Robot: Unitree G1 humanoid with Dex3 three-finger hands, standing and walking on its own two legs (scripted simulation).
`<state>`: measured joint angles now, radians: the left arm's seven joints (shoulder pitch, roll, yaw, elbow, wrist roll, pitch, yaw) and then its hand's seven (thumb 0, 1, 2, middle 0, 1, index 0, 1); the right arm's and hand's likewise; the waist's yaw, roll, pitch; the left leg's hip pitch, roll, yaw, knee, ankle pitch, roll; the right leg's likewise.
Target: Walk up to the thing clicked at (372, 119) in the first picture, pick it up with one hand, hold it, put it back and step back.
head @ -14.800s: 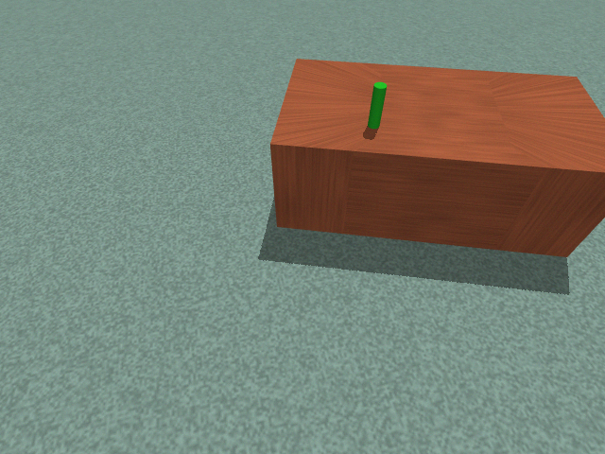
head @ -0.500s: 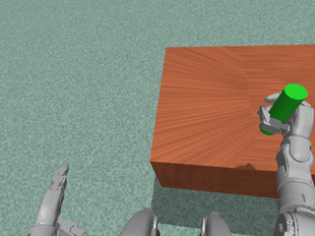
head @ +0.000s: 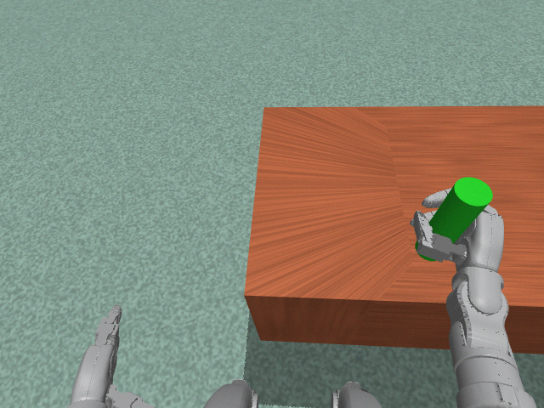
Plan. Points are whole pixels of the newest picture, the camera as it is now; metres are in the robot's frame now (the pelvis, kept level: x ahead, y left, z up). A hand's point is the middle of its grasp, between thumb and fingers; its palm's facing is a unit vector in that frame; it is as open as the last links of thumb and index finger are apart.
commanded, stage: lift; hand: right
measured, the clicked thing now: (448, 224) +0.37 -0.20 +0.05
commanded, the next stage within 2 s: hold in 0.36 s
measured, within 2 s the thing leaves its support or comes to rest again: neither
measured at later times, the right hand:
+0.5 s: hand (436, 227) +0.36 -0.18 +0.06, palm faces +0.24 +0.97 +0.01, open 5.4 cm
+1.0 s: hand (436, 229) +0.35 -0.18 +0.07, palm faces +0.23 +0.97 +0.00, open 5.4 cm
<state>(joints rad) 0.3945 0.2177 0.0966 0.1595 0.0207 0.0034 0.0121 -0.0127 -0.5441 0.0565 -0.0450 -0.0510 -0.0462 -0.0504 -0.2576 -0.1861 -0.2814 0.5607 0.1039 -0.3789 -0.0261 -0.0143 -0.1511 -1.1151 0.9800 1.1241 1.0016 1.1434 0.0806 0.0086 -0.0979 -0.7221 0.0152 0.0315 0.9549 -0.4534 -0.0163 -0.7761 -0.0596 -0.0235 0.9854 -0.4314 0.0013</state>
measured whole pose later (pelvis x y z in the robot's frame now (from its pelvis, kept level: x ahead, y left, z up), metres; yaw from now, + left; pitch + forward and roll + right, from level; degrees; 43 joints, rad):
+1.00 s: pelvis +0.01 +0.00 +0.02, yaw +0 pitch +7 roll +0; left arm 0.34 0.21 0.11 0.29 0.00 0.03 0.04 -0.01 -0.54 0.06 -0.05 -0.06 -0.05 -0.06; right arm -0.12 -0.14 -0.19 0.40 0.13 -0.33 -0.05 -0.01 -0.15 -1.12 0.98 1.12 1.00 1.14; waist 0.04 0.01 -0.06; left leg -0.52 0.03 0.03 0.81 -0.42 -0.02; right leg -0.57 -0.04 -0.04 0.82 -0.38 0.01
